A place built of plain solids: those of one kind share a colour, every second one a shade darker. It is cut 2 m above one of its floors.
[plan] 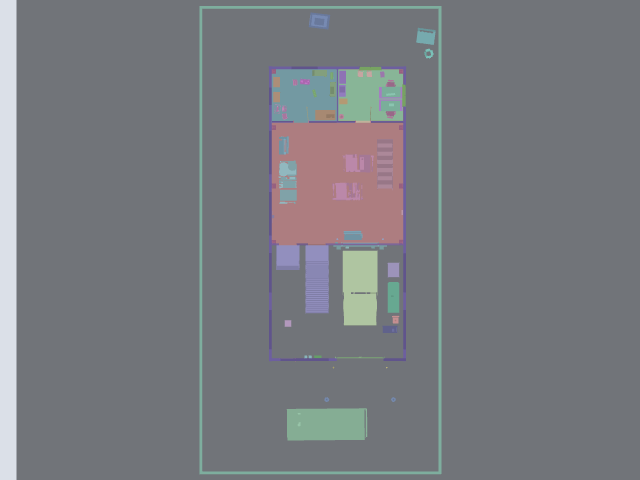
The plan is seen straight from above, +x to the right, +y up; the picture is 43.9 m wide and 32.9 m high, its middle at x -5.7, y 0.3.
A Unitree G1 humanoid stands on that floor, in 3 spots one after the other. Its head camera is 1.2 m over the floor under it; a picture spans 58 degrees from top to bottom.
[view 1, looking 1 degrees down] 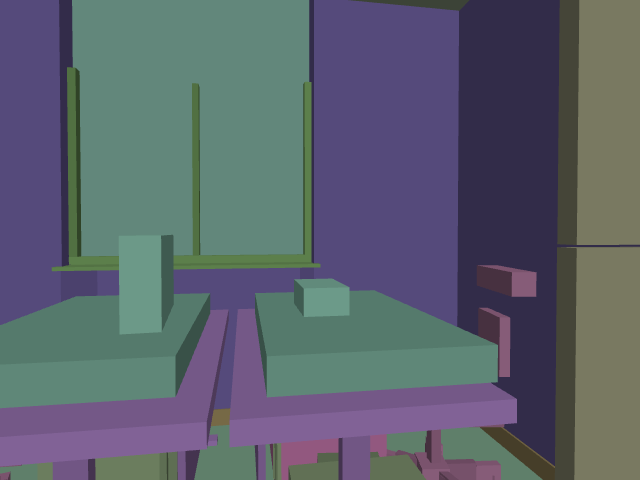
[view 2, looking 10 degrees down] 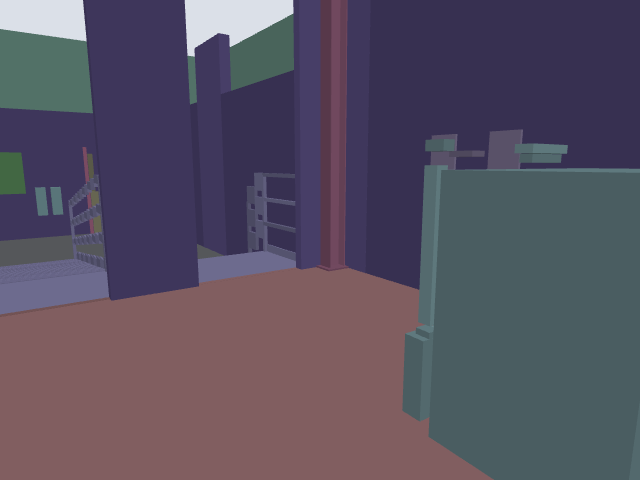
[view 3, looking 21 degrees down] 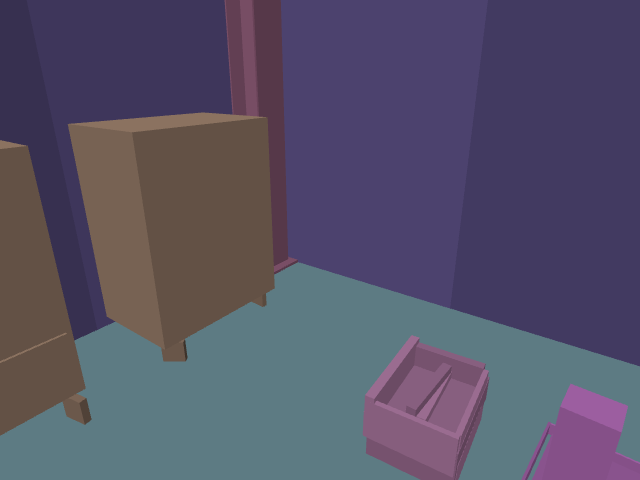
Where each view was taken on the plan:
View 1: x -2.75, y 9.90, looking -10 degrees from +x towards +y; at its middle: wall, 2.79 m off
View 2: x -5.90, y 4.15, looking -125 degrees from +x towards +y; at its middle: wall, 5.07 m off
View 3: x -7.00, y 9.90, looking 126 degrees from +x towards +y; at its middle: wall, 2.78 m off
